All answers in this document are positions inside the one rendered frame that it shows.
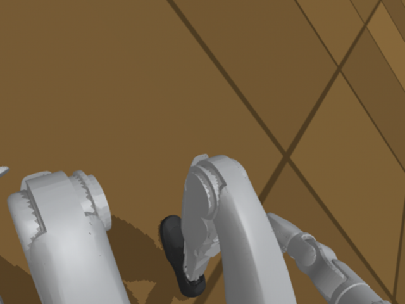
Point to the right robot foot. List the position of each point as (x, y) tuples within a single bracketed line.
[(173, 243)]

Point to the right robot arm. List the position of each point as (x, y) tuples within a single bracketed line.
[(335, 281)]

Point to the right robot hand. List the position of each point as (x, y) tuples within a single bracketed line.
[(283, 229)]

